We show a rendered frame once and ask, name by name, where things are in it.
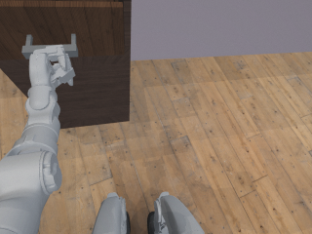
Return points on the left robot upper arm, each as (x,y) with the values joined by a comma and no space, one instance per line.
(26,182)

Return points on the handle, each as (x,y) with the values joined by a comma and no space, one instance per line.
(70,49)

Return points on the robot right shin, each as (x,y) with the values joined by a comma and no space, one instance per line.
(160,228)

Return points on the cabinet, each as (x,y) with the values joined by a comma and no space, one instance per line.
(101,86)

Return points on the robot left hand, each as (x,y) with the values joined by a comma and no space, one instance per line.
(41,70)

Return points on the robot left thigh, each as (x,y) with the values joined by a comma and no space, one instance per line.
(111,214)

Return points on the robot left forearm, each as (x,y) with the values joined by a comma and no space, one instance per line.
(41,132)

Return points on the drawer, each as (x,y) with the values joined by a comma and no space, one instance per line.
(97,24)

